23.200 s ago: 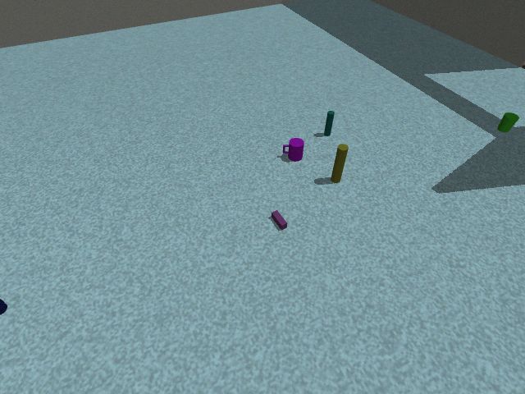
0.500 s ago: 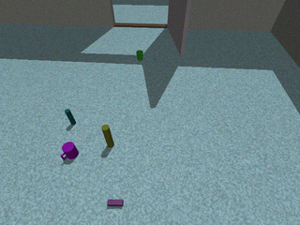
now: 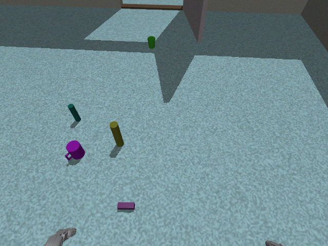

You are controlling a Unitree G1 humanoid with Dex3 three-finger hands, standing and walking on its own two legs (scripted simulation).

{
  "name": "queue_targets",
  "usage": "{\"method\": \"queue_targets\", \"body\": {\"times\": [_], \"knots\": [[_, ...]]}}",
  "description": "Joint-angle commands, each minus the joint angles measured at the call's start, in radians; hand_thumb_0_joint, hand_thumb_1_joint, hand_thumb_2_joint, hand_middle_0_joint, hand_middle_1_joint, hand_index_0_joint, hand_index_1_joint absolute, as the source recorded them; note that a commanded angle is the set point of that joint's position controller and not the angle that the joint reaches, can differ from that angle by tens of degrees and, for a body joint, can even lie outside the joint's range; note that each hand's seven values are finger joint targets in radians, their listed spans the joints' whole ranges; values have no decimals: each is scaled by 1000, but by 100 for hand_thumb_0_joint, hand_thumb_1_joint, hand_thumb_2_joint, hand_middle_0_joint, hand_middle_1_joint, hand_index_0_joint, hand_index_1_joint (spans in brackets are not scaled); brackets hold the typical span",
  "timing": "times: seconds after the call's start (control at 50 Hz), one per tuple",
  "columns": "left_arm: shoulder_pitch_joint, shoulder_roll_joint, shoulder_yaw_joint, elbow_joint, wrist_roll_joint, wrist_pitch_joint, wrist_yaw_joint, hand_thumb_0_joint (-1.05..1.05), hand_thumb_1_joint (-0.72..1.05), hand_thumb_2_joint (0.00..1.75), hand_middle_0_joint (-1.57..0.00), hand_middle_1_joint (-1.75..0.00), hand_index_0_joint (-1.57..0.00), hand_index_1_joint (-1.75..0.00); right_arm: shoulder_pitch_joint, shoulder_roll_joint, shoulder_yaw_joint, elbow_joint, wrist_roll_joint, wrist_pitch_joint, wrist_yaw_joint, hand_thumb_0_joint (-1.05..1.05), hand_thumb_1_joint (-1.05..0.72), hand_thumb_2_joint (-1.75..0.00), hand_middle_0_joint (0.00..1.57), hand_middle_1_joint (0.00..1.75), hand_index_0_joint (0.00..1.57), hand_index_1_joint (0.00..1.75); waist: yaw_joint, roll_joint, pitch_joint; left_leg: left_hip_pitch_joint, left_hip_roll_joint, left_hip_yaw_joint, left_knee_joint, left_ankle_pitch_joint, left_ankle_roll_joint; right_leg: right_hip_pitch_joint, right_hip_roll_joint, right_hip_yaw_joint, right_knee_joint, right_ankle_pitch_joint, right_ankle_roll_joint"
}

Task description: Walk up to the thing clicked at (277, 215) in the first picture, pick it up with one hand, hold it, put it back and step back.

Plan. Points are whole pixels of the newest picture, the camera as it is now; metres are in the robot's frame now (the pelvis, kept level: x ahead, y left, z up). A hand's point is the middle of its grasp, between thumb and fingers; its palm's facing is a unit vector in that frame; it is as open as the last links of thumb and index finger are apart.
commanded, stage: rise first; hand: left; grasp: from above
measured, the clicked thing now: (126, 205) +0.42 +0.24 -0.75
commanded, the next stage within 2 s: none
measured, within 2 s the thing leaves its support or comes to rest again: neither
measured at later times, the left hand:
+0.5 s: hand out of the picture +0.14 +0.26 -0.21, palm faces -0.15 -0.88 -0.45, open 12.8 cm
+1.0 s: hand (88, 241) +0.19 +0.29 -0.35, palm faces -0.41 -0.60 -0.68, open 12.8 cm
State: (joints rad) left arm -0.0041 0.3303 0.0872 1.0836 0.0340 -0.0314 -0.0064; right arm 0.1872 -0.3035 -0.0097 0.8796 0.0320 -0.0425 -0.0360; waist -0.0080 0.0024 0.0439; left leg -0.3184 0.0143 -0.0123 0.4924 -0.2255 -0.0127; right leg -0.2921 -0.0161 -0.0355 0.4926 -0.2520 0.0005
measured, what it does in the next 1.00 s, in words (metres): lowers itself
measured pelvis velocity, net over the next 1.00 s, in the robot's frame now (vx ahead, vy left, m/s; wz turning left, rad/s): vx -0.04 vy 0.01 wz -0.03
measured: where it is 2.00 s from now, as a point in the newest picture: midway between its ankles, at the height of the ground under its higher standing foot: outside the picture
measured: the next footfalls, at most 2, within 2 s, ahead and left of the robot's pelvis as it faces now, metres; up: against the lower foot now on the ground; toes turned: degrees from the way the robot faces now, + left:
none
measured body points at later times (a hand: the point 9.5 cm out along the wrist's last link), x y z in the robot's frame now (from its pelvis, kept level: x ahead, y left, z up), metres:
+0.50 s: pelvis +0.00 +0.01 -0.07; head +0.08 +0.03 +0.37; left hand +0.15 +0.31 -0.18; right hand +0.15 -0.25 -0.16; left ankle +0.02 +0.13 -0.74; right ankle +0.00 -0.12 -0.74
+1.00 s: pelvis -0.04 +0.01 -0.21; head +0.12 +0.02 +0.21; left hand +0.21 +0.32 -0.31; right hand +0.16 -0.25 -0.31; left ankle +0.02 +0.13 -0.74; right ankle +0.00 -0.12 -0.74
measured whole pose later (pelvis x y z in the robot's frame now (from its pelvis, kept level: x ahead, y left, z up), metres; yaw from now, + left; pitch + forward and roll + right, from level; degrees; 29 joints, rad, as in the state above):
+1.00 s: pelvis -0.04 +0.01 -0.21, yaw -2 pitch +30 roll -2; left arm -0.02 0.44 0.12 0.63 0.57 -0.04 0.07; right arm 0.10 -0.28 -0.05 0.59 0.00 -0.21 0.02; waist -0.02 0.00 -0.19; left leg -1.54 0.02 -0.04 1.67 -0.65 -0.01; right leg -1.50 -0.02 -0.03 1.65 -0.68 0.01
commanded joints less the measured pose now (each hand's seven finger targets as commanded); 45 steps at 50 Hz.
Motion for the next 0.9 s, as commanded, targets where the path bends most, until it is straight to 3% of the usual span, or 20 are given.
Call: {"method": "queue_targets", "body": {"times": [0.0, 0.06, 0.14, 0.16, 0.18, 0.26, 0.32, 0.38, 0.4, 0.5, 0.58, 0.64, 0.68, 0.8, 0.88], "knots": [[22, 224, 111, -105, 81, -18, -12, 0, 17, 80, -25, -84, -27, -83, 59, -134, -73, -178, -13, -36, 2, 0, -90, -90, 20, 30, 20, 30, 39, 28, -280, -54, -43, 48, 86, 105, 21, -33, 8, 18, 68, 123, -24], [43, 178, 96, -180, 99, 33, 12, 0, -7, 78, -26, -88, -28, -86, 46, -121, -76, -241, -8, -40, 3, 0, -88, -89, 20, 30, 20, 30, 28, 47, -274, -66, -35, 39, 91, 88, 14, -76, 24, 5, 85, 91, -25], [6, 189, 105, -259, 127, 98, 30, 0, -36, 81, -28, -87, -28, -87, 17, -117, -77, -318, -7, -49, 9, 0, -90, -90, 20, 30, 20, 30, 7, -4, -242, -158, -24, 27, 171, 49, 18, -170, 29, -4, 148, 39, -20], [43, 185, 116, -272, 134, 107, 34, 0, -38, 81, -27, -89, -28, -89, 25, -111, -76, -327, -7, -55, 10, 0, -91, -90, 20, 30, 20, 30, 12, -3, -261, -176, -27, 32, 197, 41, 20, -175, 26, -3, 169, 32, -19], [58, 154, 102, -271, 138, 114, 35, 0, -36, 79, -30, -87, -30, -87, 42, -107, -78, -326, -10, -60, 11, 0, -91, -90, 20, 30, 20, 30, 0, -9, -254, -198, -22, 30, 221, 31, 20, -212, 29, -2, 198, 23, -17], [45, 174, 115, -443, 165, 107, 39, 0, -38, 79, -32, -85, -31, -86, 41, -97, -83, -369, -15, -90, 7, 0, -92, -90, 20, 30, 20, 30, -4, 24, -295, -264, -15, 21, 309, -8, 19, -316, 27, 4, 291, -17, -18], [141, 144, 104, -502, 179, 120, 35, 0, -39, 80, -32, -84, -30, -85, 58, -95, -87, -382, -17, -107, 4, 0, -92, -90, 20, 30, 20, 30, -16, 32, -342, -278, -4, 9, 364, 42, 18, -353, 30, 0, 359, 23, -19], [177, 167, 119, -582, 206, 135, 39, 0, -37, 79, -32, -82, -31, -83, 47, -92, -91, -401, -22, -115, 2, 0, -92, -90, 20, 30, 20, 30, -9, 55, -367, -310, 3, -1, 416, 66, 15, -403, 30, -2, 410, 25, -20], [188, 148, 103, -606, 211, 140, 37, 0, -36, 79, -32, -82, -31, -83, 45, -93, -91, -412, -21, -117, 5, 0, -91, -90, 20, 30, 20, 30, -17, 44, -359, -328, 5, -5, 420, 39, 13, -421, 31, -3, 422, 2, -20], [247, 154, 112, -715, 236, 165, 41, 0, -37, 76, -36, -80, -35, -81, 24, -88, -89, -446, -22, -133, 6, 0, -96, -92, 20, 30, 20, 30, -18, 67, -382, -403, 7, -14, 491, -18, 16, -508, 29, -1, 488, -45, -21], [318, 149, 111, -771, 252, 182, 43, 0, -36, 75, -34, -83, -34, -83, 22, -88, -88, -461, -24, -148, 9, 0, -96, -91, 20, 30, 20, 30, -16, 71, -432, -440, 8, -21, 554, 21, 15, -555, 30, -6, 561, -25, -22], [281, 165, 105, -825, 270, 183, 46, 0, -37, 76, -33, -84, -33, -84, 7, -88, -86, -471, -22, -156, 12, 0, -96, -91, 20, 30, 20, 30, -23, 75, -440, -498, 4, -22, 605, -11, 19, -616, 30, -2, 606, -46, -22], [218, 177, 98, -798, 297, 174, 48, 0, -40, 77, -32, -85, -32, -85, -2, -90, -82, -460, -21, -164, 11, 0, -97, -92, 20, 30, 20, 30, -43, 63, -429, -561, 3, -24, 653, -53, 23, -680, 30, -1, 642, -74, -21], [82, 210, 89, -690, 417, 74, 55, 0, -34, 78, -30, -86, -30, -86, -27, -112, -91, -432, -24, -197, 32, 0, -92, -90, 20, 30, 20, 30, -36, 74, -484, -739, -8, -34, 807, -164, 20, -890, 25, 7, 821, -168, -25], [-29, 275, 109, -606, 511, -16, 80, 0, -35, 79, -31, -85, -31, -85, -39, -130, -99, -396, -23, -209, 43, 0, -93, -91, 20, 30, 20, 30, -18, 91, -562, -841, -9, -41, 907, -206, 17, -1015, 26, 9, 942, -200, -29]]}}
